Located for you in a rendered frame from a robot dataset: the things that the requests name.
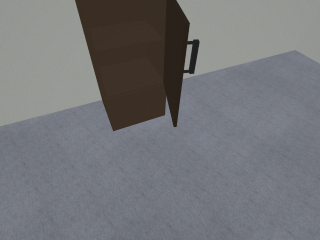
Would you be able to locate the handle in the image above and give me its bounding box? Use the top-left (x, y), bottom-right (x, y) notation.
top-left (183, 39), bottom-right (200, 74)

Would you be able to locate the cupboard door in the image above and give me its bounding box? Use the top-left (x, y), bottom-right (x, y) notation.
top-left (163, 0), bottom-right (190, 127)

